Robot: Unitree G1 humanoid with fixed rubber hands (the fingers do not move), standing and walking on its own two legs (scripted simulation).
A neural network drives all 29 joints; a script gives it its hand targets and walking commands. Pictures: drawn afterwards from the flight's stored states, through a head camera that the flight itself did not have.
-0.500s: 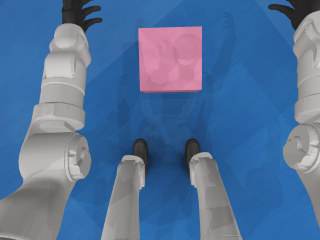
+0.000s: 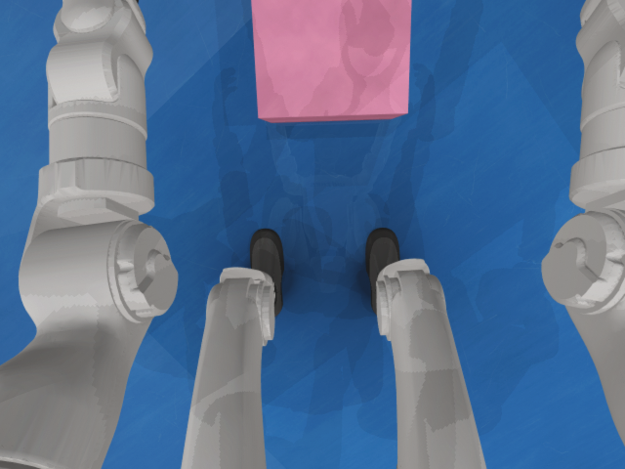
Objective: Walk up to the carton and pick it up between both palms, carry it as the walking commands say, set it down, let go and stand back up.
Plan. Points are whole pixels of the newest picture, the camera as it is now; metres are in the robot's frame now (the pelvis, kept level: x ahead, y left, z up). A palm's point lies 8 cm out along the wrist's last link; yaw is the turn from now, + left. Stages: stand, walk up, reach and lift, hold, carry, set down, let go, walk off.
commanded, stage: reach and lift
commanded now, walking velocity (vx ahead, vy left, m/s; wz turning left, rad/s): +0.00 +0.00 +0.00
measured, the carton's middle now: (330, 47) +0.59 -0.04 -0.51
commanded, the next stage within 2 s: none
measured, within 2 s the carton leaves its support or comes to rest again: neither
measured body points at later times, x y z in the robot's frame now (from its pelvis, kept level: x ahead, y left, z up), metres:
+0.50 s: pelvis -0.03 +0.01 -0.15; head +0.36 -0.02 +0.07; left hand +0.59 +0.15 -0.30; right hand +0.56 -0.26 -0.30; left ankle +0.10 +0.13 -0.56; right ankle +0.09 -0.13 -0.56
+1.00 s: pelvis -0.01 +0.00 -0.22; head +0.38 -0.02 -0.02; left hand +0.57 +0.15 -0.44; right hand +0.55 -0.24 -0.43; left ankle +0.10 +0.13 -0.56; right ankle +0.09 -0.13 -0.56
